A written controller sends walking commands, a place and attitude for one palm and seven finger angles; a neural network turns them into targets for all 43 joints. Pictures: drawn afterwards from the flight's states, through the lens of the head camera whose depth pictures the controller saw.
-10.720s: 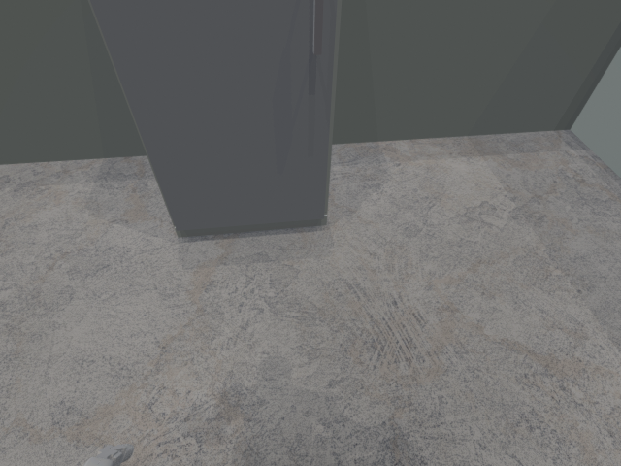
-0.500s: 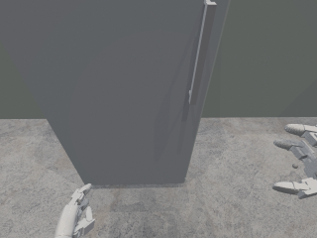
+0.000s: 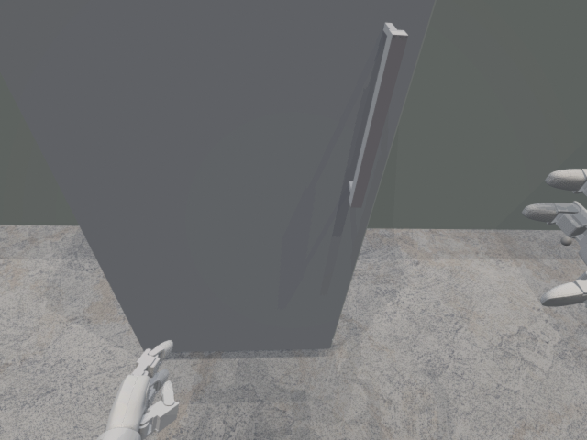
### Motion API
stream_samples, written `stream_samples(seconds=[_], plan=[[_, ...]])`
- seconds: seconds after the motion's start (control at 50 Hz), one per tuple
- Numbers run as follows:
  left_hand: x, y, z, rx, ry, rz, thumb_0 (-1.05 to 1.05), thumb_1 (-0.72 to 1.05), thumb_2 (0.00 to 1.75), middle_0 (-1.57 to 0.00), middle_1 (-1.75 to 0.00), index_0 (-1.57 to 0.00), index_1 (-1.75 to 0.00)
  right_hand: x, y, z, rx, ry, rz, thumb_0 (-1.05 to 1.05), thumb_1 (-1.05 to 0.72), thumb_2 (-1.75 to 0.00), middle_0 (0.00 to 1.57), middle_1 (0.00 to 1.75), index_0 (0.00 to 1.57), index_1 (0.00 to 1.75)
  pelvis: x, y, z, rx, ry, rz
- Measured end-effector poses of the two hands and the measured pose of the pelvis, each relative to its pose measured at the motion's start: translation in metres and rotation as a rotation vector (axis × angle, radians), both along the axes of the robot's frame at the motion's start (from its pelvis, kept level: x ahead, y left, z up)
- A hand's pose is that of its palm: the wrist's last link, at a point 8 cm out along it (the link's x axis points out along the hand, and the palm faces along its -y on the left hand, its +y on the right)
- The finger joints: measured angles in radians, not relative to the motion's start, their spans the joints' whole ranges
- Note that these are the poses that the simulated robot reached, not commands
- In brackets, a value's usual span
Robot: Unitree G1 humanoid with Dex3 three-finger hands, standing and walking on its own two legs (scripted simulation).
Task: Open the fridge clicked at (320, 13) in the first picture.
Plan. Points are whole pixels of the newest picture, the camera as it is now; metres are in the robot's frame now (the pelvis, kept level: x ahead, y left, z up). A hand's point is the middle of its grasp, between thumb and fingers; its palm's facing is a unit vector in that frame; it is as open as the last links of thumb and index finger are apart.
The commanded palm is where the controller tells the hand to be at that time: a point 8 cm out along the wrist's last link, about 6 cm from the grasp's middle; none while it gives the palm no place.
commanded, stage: raise the hand to about handle height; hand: right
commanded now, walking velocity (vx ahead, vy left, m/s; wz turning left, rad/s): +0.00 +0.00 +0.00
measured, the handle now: (370, 127) +0.54 -0.11 +0.19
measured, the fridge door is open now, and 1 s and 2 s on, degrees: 0 0 0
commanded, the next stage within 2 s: move the hooked fingers beside the handle in 0.44 s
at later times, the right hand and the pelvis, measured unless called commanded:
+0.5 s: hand (558, 245) +0.28 -0.27 +0.21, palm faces +0.04 +1.00 -0.08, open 14.0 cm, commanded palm +0.24 -0.32 +0.22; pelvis +0.00 +0.00 +0.00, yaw +0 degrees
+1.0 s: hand (513, 214) +0.33 -0.25 +0.20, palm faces +0.00 +1.00 -0.04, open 14.0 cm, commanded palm +0.30 -0.29 +0.21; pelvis -0.01 +0.00 +0.00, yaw +1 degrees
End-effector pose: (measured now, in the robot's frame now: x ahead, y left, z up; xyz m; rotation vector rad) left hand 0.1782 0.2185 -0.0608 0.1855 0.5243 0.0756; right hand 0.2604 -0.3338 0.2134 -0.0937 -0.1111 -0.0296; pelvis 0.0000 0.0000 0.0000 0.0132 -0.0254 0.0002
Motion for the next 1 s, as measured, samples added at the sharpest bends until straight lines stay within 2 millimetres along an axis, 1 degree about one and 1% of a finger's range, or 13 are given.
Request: stream_samples(seconds=[0.04, 0.1, 0.18, 0.26, 0.52, 0.62, 0.68, 0.74, 0.88, 1.0], plan=[[0.0, 0.002, 0.0, -0.006, 0.003, 0.004, 0.01, 0.9, 0.9, -0.2, -0.3, -0.2, -0.3, 0.003, 0.0, 0.001, 0.007, 0.017, 0.004, -0.01, 0.5, -0.3, 0.31, 1.2, 0.3, 1.2, 0.001, 0.001, 0.0, -0.001, 0.003, 0.003], [0.0, 0.007, 0.0, -0.01, 0.005, 0.012, 0.01, 0.9, 0.9, -0.2, -0.3, -0.2, -0.3, 0.005, 0.003, -0.005, 0.015, 0.05, 0.009, -0.01, 0.5, -0.3, 0.31, 1.2, 0.3, 1.2, 0.001, 0.001, 0.0, -0.003, 0.007, 0.007], [0.0, 0.011, 0.001, -0.001, 0.009, 0.022, 0.01, 0.9, 0.9, -0.2, -0.3, -0.2, -0.3, 0.003, 0.007, -0.012, 0.028, 0.052, 0.01, -0.01, 0.5, -0.3, 0.3, 1.2, 0.3, 1.2, 0.002, 0.002, 0.0, -0.003, 0.006, 0.011], [0.0, 0.013, 0.003, 0.012, 0.009, 0.028, 0.02, 0.9, 0.9, -0.2, -0.3, -0.2, -0.29, 0.0, 0.009, -0.015, 0.03, 0.032, -0.003, -0.01, 0.5, -0.3, 0.31, 1.2, 0.3, 1.2, 0.002, 0.003, 0.0, -0.002, -0.002, 0.011], [-0.001, 0.003, 0.003, -0.008, -0.001, 0.017, 0.01, 0.9, 0.9, -0.2, -0.3, -0.2, -0.29, -0.003, 0.007, -0.004, 0.01, 0.027, -0.003, -0.01, 0.5, -0.3, 0.31, 1.2, 0.3, 1.2, 0.0, 0.001, 0.001, -0.003, -0.01, 0.008], [-0.003, 0.001, 0.001, -0.009, 0.01, 0.01, 0.01, 0.9, 0.9, -0.2, -0.3, -0.2, -0.3, -0.004, 0.004, -0.007, 0.028, 0.03, -0.005, -0.01, 0.5, -0.3, 0.31, 1.2, 0.3, 1.2, -0.002, 0.0, 0.001, -0.003, -0.01, 0.005], [-0.005, 0.001, 0.0, 0.001, 0.02, 0.011, 0.01, 0.9, 0.9, -0.2, -0.3, -0.2, -0.3, 0.002, 0.005, -0.011, 0.039, 0.045, -0.01, -0.01, 0.5, -0.3, 0.31, 1.2, 0.3, 1.2, -0.004, 0.0, 0.001, -0.002, -0.011, 0.001], [-0.008, 0.002, -0.001, 0.01, 0.028, 0.017, 0.01, 0.9, 0.9, -0.2, -0.3, -0.2, -0.3, 0.011, 0.011, -0.013, 0.041, 0.051, 0.0, -0.01, 0.5, -0.3, 0.3, 1.2, 0.3, 1.2, -0.007, 0.0, 0.001, -0.002, -0.011, 0.0], [-0.018, 0.005, -0.001, 0.008, 0.035, 0.05, 0.01, 0.9, 0.9, -0.2, -0.3, -0.2, -0.3, 0.037, 0.032, -0.007, 0.046, 0.019, 0.049, -0.01, 0.5, -0.3, 0.3, 1.2, 0.3, 1.2, -0.008, -0.002, 0.001, -0.006, -0.005, 0.012], [-0.027, 0.01, -0.004, -0.002, 0.058, 0.076, 0.01, 0.9, 0.9, -0.2, -0.3, -0.2, -0.3, 0.048, 0.034, -0.008, 0.056, 0.049, 0.035, -0.01, 0.5, -0.3, 0.31, 1.2, 0.3, 1.2, -0.007, -0.002, 0.002, -0.008, 0.003, 0.023]])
